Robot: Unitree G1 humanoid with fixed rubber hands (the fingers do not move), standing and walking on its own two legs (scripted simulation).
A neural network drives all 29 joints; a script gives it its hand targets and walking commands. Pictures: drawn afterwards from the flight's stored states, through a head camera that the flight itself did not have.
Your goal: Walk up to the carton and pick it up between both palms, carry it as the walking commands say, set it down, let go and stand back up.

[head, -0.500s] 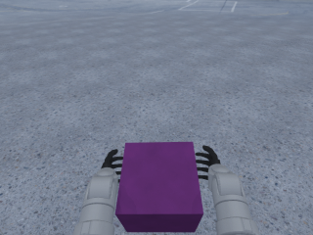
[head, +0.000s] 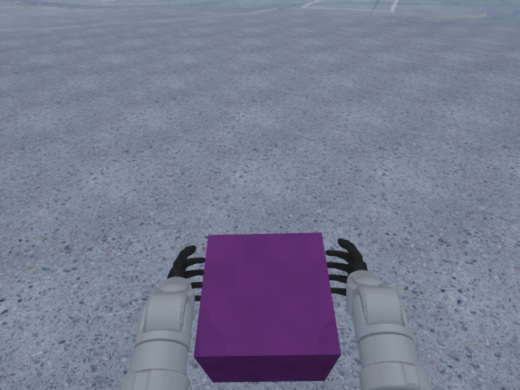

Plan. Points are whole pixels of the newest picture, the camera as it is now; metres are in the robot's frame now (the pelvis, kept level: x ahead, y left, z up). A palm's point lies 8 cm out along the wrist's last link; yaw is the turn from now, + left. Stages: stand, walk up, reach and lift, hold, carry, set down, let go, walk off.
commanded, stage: hold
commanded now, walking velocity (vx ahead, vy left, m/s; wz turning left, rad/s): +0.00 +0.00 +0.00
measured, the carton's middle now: (266, 308) +0.29 +0.00 -0.03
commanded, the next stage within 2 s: carry in 0.24 s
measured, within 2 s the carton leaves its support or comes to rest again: neither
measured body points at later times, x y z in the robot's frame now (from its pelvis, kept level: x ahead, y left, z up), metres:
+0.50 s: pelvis -0.04 +0.01 -0.03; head -0.04 +0.00 +0.42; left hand +0.29 +0.13 +0.04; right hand +0.28 -0.16 +0.04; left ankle +0.02 +0.11 -0.74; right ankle +0.05 -0.11 -0.74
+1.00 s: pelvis -0.14 +0.03 -0.01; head -0.13 +0.04 +0.44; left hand +0.20 +0.08 +0.08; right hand +0.13 -0.19 +0.09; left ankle -0.05 +0.12 -0.74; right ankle -0.20 -0.08 -0.71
